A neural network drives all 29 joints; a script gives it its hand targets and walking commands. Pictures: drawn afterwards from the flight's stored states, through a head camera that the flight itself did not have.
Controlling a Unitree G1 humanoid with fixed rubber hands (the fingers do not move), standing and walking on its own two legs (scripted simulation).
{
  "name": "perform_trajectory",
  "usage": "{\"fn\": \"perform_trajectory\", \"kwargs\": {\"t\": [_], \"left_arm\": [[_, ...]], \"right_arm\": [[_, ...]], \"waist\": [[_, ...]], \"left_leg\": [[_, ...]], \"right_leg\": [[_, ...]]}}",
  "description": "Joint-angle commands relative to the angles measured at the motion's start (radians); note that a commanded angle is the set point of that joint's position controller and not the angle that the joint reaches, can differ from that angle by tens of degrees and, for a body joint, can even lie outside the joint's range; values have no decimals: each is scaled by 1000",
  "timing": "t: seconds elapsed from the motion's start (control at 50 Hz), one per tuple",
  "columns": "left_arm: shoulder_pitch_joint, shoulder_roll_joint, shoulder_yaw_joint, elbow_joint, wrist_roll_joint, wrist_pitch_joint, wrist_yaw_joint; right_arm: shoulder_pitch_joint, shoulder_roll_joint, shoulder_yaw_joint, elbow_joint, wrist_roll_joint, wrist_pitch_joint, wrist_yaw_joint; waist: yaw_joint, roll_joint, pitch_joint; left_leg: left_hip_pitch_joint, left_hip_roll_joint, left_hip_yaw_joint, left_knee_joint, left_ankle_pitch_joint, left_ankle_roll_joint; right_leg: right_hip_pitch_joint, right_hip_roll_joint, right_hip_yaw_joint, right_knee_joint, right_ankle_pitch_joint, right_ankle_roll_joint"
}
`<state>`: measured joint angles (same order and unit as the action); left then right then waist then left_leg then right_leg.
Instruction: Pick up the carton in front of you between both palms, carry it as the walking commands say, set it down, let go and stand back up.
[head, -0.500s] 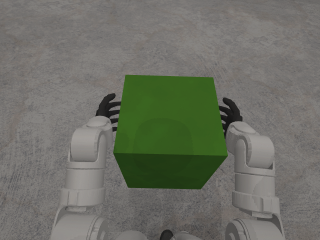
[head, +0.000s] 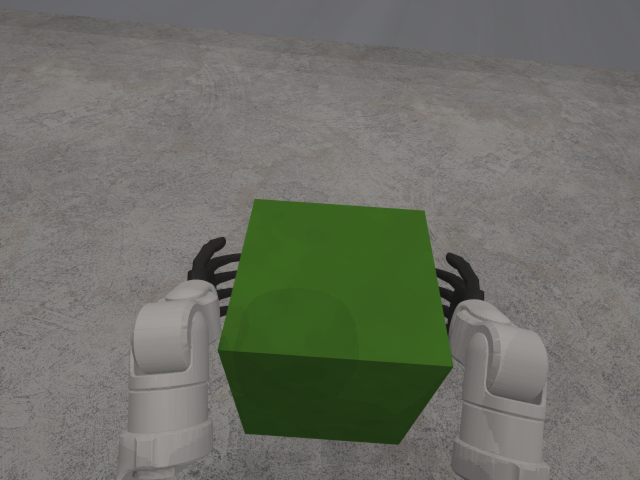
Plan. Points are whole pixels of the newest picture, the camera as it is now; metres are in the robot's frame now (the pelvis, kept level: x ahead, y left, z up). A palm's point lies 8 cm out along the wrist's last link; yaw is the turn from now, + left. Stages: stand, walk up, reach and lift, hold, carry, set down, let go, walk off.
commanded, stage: carry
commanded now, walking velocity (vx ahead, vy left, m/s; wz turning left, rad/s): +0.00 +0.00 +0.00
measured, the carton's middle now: (330, 327) +0.31 -0.01 +0.02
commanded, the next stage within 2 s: hold in 2.00 s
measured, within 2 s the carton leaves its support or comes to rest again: neither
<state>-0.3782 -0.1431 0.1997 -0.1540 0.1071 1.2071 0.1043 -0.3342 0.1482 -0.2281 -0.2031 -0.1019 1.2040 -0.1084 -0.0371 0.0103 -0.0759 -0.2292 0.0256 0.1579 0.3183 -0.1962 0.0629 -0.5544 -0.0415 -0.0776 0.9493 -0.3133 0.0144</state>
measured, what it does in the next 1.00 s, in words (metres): walks ahead: right foot, then left foot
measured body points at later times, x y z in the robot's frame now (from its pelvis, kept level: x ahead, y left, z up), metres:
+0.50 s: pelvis +0.23 -0.01 -0.01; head +0.20 -0.02 +0.43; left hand +0.50 +0.16 +0.07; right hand +0.52 -0.15 +0.07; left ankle +0.16 +0.10 -0.75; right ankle +0.26 -0.09 -0.75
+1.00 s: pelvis +0.25 +0.00 -0.02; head +0.22 +0.00 +0.43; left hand +0.54 +0.17 +0.02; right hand +0.55 -0.14 +0.01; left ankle +0.16 +0.10 -0.75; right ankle +0.26 -0.09 -0.75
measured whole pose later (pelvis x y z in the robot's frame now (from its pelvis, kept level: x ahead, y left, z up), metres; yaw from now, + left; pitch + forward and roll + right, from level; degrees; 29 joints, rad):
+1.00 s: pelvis +0.25 +0.00 -0.02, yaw +2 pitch +3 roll +0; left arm -0.19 -0.14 0.16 0.14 0.23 0.80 0.01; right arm -0.19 0.14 -0.16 0.14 -0.23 0.80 -0.01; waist 0.00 0.01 -0.14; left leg -0.16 0.03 0.11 0.54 -0.42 0.01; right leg -0.33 -0.06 -0.19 0.59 -0.29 -0.03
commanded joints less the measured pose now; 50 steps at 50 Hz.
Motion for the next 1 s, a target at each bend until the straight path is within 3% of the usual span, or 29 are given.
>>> {"fn": "perform_trajectory", "kwargs": {"t": [0.0, 0.04, 0.08, 0.12, 0.16, 0.18, 0.2, 0.22, 0.24, 0.28, 0.3, 0.34, 0.38, 0.4, 0.42, 0.48, 0.54, 0.6, 0.8, 0.98], "left_arm": [[-349, -988, -739, -78, -299, -30, -209], [-286, -980, -769, -131, -294, -42, -210], [-265, -966, -788, -192, -326, -38, -216], [-246, -930, -801, -234, -354, -25, -227], [-223, -893, -801, -244, -367, -10, -242], [-217, -874, -798, -239, -372, -1, -250], [-207, -864, -791, -207, -368, 5, -258], [-160, -865, -774, -159, -368, 5, -262], [-142, -883, -775, -154, -371, -1, -267], [-182, -937, -790, -171, -384, -15, -275], [-202, -950, -797, -184, -391, -19, -277], [-224, -944, -809, -196, -402, -28, -282], [-222, -912, -811, -182, -392, -38, -289], [-227, -909, -813, -157, -383, -42, -292], [-220, -899, -811, -133, -375, -43, -294], [-177, -864, -788, -49, -340, -58, -294], [-191, -857, -776, -18, -319, -91, -292], [-218, -870, -776, -17, -309, -136, -289], [-169, -812, -680, 72, -197, -299, -278], [-262, -778, -493, 297, -66, -487, -283]], "right_arm": [[-461, 968, 784, -87, 418, 2, 293], [-376, 955, 795, -107, 409, -9, 302], [-324, 925, 800, -146, 412, -11, 303], [-275, 893, 800, -171, 401, -8, 300], [-250, 857, 798, -176, 387, -1, 295], [-245, 836, 794, -170, 377, 2, 292], [-260, 820, 805, -179, 377, 14, 289], [-244, 812, 815, -173, 381, 24, 286], [-245, 829, 823, -170, 381, 23, 286], [-284, 877, 838, -181, 382, 8, 289], [-288, 901, 843, -177, 381, -1, 287], [-283, 915, 855, -163, 376, -18, 281], [-261, 904, 853, -136, 360, -30, 279], [-261, 891, 847, -121, 348, -32, 278], [-250, 876, 839, -91, 332, -34, 279], [-199, 848, 802, 0, 299, -52, 284], [-209, 846, 785, 43, 288, -86, 288], [-240, 855, 788, 48, 289, -130, 293], [-220, 792, 711, 117, 193, -297, 288], [-299, 767, 524, 348, 57, -482, 288]], "waist": [[14, 138, -318], [12, 167, -284], [12, 186, -261], [14, 171, -259], [34, 111, -269], [37, 63, -302], [57, -101, -409], [58, -197, -461], [49, -169, -443], [39, -133, -385], [38, -148, -361], [37, -127, -382], [44, -77, -354], [47, -49, -316], [47, -11, -277], [41, 1, -252], [37, 25, -260], [35, 32, -272], [32, 15, -298], [31, -3, -252]], "left_leg": [[416, 223, -153, -13, 719, 53], [383, 196, -85, 1, 828, 38], [344, 167, -27, 20, 843, 16], [292, 150, 7, 87, 789, -6], [177, 120, 43, 240, 669, -60], [65, 100, 23, 333, 435, -98], [-124, 48, -18, 518, -27, -124], [-195, -5, -76, 623, -369, -125], [-201, 18, -134, 619, -403, -117], [-135, 60, -156, 349, -418, -84], [-73, 45, -129, 234, -369, -83], [53, 26, -65, 110, -144, -84], [72, 81, -96, 48, -27, -83], [66, 117, -119, 53, 15, -83], [59, 145, -124, 93, 106, -78], [50, 151, -119, 144, 345, -74], [66, 148, -118, 174, 520, -76], [79, 148, -120, 187, 581, -70], [76, 133, -121, 201, 478, -56], [44, 123, -127, 164, 280, -44]], "right_leg": [[-100, 9, -41, -159, 72, 14], [-54, 35, -82, -270, 156, 16], [32, 57, -118, -380, 261, 13], [177, 74, -149, -477, 382, 7], [430, 62, -162, -646, 589, -1], [592, -60, -57, -603, 836, -15], [840, -295, 172, -451, 1292, -137], [882, -365, 272, -476, 1355, -242], [804, -360, 266, -536, 1202, -257], [653, -295, 189, -612, 819, -185], [586, -260, 147, -636, 681, -148], [515, -207, 70, -622, 470, -110], [456, -163, 15, -606, 274, -70], [436, -148, 12, -571, 293, -57], [417, -137, 2, -534, 392, -51], [407, -138, 0, -429, 625, -51], [387, -122, -16, -378, 655, -49], [381, -110, -24, -360, 612, -46], [411, -117, -10, -348, 581, -61], [394, -127, 10, -400, 484, -55]]}}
